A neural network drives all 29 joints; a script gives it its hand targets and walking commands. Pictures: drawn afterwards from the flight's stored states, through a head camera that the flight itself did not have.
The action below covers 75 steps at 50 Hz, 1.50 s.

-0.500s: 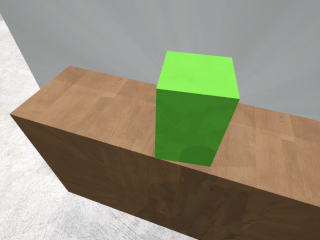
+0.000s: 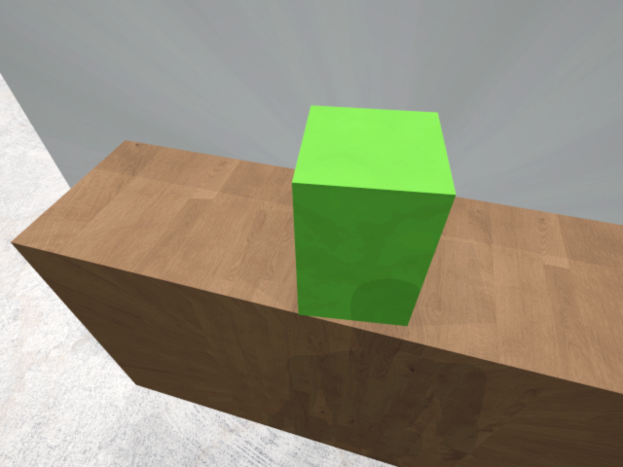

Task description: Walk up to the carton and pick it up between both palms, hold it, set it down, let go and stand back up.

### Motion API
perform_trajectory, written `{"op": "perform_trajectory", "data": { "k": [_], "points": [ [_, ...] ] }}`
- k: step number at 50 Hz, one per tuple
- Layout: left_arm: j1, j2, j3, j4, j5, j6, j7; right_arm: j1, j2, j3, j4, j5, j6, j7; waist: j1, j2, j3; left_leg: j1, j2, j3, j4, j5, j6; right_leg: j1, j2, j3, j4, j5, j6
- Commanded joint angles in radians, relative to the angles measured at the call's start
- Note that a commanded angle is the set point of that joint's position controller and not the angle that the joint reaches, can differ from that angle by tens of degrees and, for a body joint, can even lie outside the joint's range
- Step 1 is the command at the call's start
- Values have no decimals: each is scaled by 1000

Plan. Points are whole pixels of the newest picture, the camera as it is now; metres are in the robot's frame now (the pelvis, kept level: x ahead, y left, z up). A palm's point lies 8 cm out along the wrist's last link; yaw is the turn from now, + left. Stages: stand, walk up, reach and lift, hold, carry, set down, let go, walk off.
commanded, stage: walk up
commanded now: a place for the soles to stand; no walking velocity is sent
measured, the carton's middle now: (362, 222) +0.45 -0.05 +0.08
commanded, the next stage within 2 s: none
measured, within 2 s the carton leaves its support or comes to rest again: neither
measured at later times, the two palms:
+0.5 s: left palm out of the picture +0.04 +0.26 -0.13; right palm out of the picture +0.03 -0.25 -0.14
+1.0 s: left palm out of the picture +0.09 +0.25 -0.13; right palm out of the picture +0.00 -0.26 -0.14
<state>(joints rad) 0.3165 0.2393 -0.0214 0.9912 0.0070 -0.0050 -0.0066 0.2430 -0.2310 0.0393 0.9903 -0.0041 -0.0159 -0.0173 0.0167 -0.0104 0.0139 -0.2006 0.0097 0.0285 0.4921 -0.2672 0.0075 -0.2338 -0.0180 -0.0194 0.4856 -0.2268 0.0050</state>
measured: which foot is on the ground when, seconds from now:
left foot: down 0.00-1.00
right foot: down 0.00-1.00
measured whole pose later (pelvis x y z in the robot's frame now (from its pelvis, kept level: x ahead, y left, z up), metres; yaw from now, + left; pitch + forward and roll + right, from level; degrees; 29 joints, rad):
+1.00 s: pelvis +0.01 +0.00 -0.01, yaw -12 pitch -1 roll +2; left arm 0.29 0.26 -0.03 0.94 0.00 -0.01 0.02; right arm 0.23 -0.28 0.03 0.98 -0.01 0.03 -0.01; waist 0.00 -0.01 0.03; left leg -0.17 0.06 0.24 0.54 -0.34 0.01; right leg -0.33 0.05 0.18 0.63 -0.27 0.01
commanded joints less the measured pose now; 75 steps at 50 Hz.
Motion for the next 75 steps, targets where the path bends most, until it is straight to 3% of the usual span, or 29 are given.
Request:
{"op": "perform_trajectory", "data": {
  "k": [1, 4, 8, 13, 24, 26, 37, 47, 49, 54, 57, 59, 63, 65, 67, 69, 70, 71, 72, 73, 75],
  "points": [
    [40, 115, 23, -30, 4, -14, 11, -17, -127, -28, -48, 2, -12, -5, -1, 31, 24, -49, 108, -113, -125, 56, 58, 9, -71, 93, -55, 99, -45],
    [48, 108, 20, -28, 3, -16, 13, -10, -128, -28, -35, -1, -9, -5, -1, 44, 15, -23, 106, -98, -119, 55, 57, -4, -69, 105, -60, 106, -45],
    [38, 125, 20, -24, 2, -17, 15, -5, -136, -28, -28, 0, -4, -6, -3, -1, 24, -18, 106, -84, -117, 32, 59, -18, -63, 120, -58, 117, -46],
    [35, 124, 16, -24, -3, -17, 17, 4, -144, -29, -25, -1, -1, -5, -6, -8, 17, 9, 109, -59, -113, 31, 57, -43, -59, 135, -47, 135, -45],
    [19, 138, 19, -34, 0, -18, 24, -7, -150, -33, -33, -1, 10, -5, -11, -8, 20, 31, 120, -16, -106, -7, 62, -83, -41, 178, -13, 165, -45],
    [26, 134, 17, -33, -1, -16, 25, -8, -151, -32, -30, -3, 12, -3, -9, 14, 29, 31, 123, -9, -113, -25, 63, -96, -36, 182, -10, 158, -45],
    [21, 149, 25, -60, -6, -15, 31, 0, -161, -35, -41, -6, 25, -3, -9, -27, 17, 46, 137, 32, -94, -100, 68, -130, -17, 232, 14, 121, -48],
    [22, 168, 30, -92, -7, -14, 37, 7, -169, -38, -55, -8, 37, 1, -12, -26, 7, 80, 129, 74, -54, -82, 68, -171, 1, 281, 41, 181, -51],
    [10, 163, 29, -104, -6, -11, 37, 11, -173, -41, -59, -6, 38, 0, -17, -25, 20, 66, 137, 70, -64, -113, 71, -182, 7, 278, 44, 147, -49],
    [28, 153, 30, -119, -2, -11, 40, 0, -196, -50, -70, -12, 40, 1, -13, 8, -12, 88, 186, 76, -69, -29, 96, -169, 31, 223, 130, 226, -41],
    [30, 158, 34, -129, -1, -10, 41, -6, -197, -51, -81, -12, 48, 1, -10, 12, 8, 64, 196, 90, -60, -53, 100, -168, 30, 224, 139, 228, -41],
    [30, 173, 37, -136, 0, -10, 41, -12, -196, -52, -83, -13, 54, 4, -10, -9, 16, 63, 164, 109, -28, -74, 87, -179, 24, 259, 114, 234, -51],
    [12, 204, 46, -155, -9, -7, 44, 27, -168, -49, -95, -9, 61, 8, -28, -105, 15, 99, 80, 109, 53, -161, 52, -245, -23, 431, -33, 119, -88],
    [16, 208, 45, -154, -13, -4, 47, 45, -160, -47, -99, -12, 59, 8, -27, -112, -2, 112, 55, 96, 67, -181, 42, -245, -38, 489, -81, 70, -99],
    [-11, 200, 43, -150, -10, 1, 48, 75, -149, -41, -94, -8, 49, 5, -39, -139, -5, 131, 74, 71, 7, -150, 51, -244, -19, 461, -60, 51, -87],
    [-28, 159, 30, -152, -12, 4, 44, 82, -169, -42, -88, -3, 35, 1, -42, -74, 1, 139, 142, 27, -87, -99, 76, -247, 42, 346, 38, 80, -49],
    [-14, 143, 23, -148, -8, 3, 42, 69, -196, -47, -84, -7, 31, -2, -32, -2, 2, 133, 199, 0, -134, -63, 100, -243, 72, 276, 121, 98, -30],
    [6, 133, 22, -144, -3, 2, 41, 49, -219, -53, -83, -11, 28, -4, -21, 47, 10, 121, 263, -10, -152, -13, 129, -229, 76, 218, 180, 100, -17],
    [19, 130, 23, -139, 3, 1, 41, 27, -223, -55, -86, -15, 29, -5, -11, 66, 26, 108, 293, 0, -150, 58, 144, -217, 66, 196, 193, 90, -12],
    [26, 131, 24, -137, 6, -1, 41, 9, -222, -55, -90, -15, 30, -4, -3, 77, 36, 87, 296, 26, -135, 117, 144, -195, 53, 189, 183, 109, -16],
    [20, 130, 24, -132, 9, -5, 39, 9, -204, -49, -95, -15, 33, 5, -11, 67, 31, 54, 248, 81, -112, 126, 118, -137, 40, 197, 147, 190, -33]
  ]
}}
